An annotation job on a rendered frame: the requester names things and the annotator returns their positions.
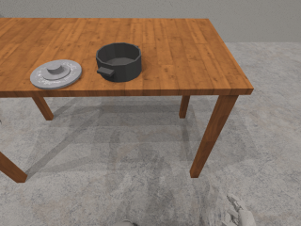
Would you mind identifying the table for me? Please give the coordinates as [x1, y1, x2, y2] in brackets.
[0, 17, 254, 184]

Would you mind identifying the right robot hand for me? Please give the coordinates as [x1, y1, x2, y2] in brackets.
[222, 192, 258, 226]

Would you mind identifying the knob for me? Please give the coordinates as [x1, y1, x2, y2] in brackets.
[46, 62, 63, 73]

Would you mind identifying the pot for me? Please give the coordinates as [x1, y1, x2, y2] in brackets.
[95, 42, 142, 83]

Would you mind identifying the lid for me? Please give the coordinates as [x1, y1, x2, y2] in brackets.
[30, 59, 82, 90]

